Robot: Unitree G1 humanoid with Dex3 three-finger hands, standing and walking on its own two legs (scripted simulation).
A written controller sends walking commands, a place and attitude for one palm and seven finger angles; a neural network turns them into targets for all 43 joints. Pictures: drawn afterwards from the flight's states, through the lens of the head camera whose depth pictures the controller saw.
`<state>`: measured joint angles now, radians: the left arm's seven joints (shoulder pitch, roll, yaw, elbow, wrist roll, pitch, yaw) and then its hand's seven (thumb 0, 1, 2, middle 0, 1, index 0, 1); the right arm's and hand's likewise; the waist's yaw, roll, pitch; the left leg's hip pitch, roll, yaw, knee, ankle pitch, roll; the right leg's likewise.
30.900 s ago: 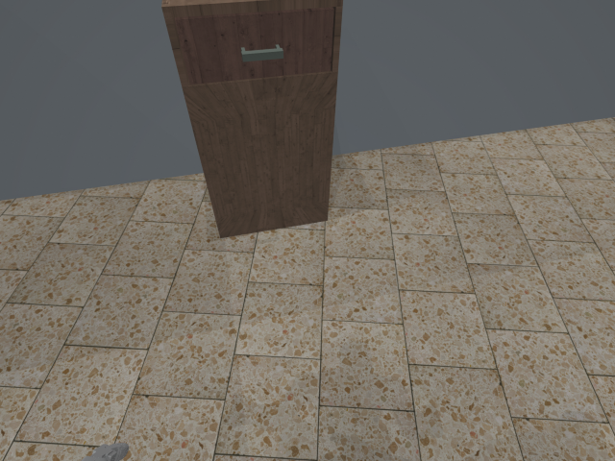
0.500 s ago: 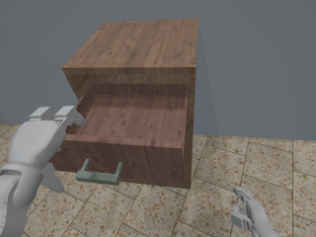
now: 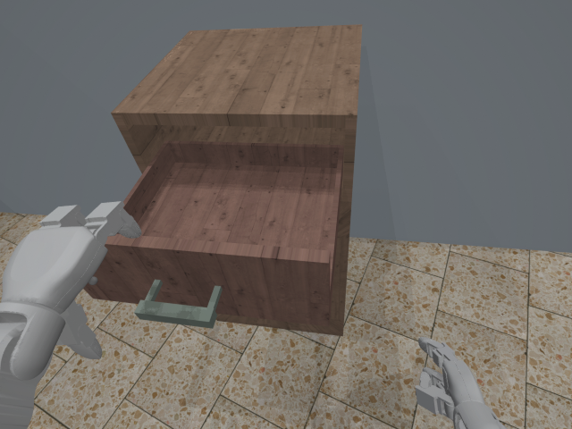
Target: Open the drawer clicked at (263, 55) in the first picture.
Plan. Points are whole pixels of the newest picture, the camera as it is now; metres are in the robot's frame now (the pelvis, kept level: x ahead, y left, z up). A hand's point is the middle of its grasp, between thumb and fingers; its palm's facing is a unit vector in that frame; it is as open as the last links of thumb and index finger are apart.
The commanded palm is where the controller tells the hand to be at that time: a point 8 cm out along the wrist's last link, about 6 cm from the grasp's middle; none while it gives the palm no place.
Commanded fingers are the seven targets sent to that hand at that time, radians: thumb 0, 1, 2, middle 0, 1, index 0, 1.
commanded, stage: draw the hand back to the body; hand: left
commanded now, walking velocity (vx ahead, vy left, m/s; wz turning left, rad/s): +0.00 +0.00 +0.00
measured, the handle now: (181, 301) +0.27 +0.22 +0.02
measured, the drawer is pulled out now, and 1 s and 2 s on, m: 0.30 0.30 0.30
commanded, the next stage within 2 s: step back with the hand held close in 1.22 s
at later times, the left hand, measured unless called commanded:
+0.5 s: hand (123, 260) +0.23 +0.21 +0.19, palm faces +0.37 -0.86 -0.35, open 13.0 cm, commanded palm +0.18 +0.26 +0.21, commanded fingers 0.00 0.03 0.52 -0.26 -0.86 -0.26 -0.86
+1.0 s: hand (110, 273) +0.21 +0.22 +0.19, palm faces +0.40 -0.81 -0.42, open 8.8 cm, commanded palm +0.16 +0.26 +0.21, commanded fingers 0.00 0.90 0.90 -0.20 -0.30 -0.20 -0.30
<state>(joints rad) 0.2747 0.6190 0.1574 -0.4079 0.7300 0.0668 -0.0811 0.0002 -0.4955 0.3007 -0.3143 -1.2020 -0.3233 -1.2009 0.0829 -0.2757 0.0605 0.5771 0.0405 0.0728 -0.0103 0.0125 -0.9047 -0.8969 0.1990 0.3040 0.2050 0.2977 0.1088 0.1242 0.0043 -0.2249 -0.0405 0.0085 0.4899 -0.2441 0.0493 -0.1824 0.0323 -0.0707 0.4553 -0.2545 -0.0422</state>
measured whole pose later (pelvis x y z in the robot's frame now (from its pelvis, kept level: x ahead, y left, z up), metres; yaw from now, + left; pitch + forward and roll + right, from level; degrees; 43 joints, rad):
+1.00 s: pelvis +0.03 -0.02 +0.00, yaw -1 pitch -2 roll +0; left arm 0.55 0.35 0.33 -0.56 -0.08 -0.11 0.10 0.01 0.55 0.76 -0.23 -0.52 -0.24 -0.52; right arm 0.15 -0.22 0.01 0.62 0.02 -0.09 -0.07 0.01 -0.90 -0.90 0.20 0.30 0.21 0.30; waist 0.07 0.08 0.00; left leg -0.13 -0.02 0.01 0.44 -0.27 0.03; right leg -0.09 0.06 -0.06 0.39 -0.27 -0.06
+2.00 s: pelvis -0.05 +0.01 -0.01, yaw -1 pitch +1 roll +0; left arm 0.60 0.42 0.45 -0.69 -0.04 -0.20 0.13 0.01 0.88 0.90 -0.21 -0.30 -0.22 -0.30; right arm 0.17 -0.20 0.02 0.54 0.01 -0.09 -0.05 0.01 -0.90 -0.90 0.20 0.30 0.21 0.30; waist 0.02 0.00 0.02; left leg -0.39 -0.05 0.04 0.58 -0.21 0.07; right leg -0.37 0.01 -0.06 0.59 -0.23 -0.02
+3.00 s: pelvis -0.27 -0.02 +0.00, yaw +2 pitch -1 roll +0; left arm 0.63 0.42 0.41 -0.71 -0.02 -0.19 0.17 0.02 0.88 0.90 -0.21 -0.30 -0.22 -0.30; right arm 0.25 -0.20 0.02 0.58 0.02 -0.11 -0.06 0.01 -0.90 -0.90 0.20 0.30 0.21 0.30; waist 0.00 -0.03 -0.01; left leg -0.25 0.01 -0.02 0.55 -0.31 0.01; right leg -0.35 -0.01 -0.10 0.54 -0.28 -0.02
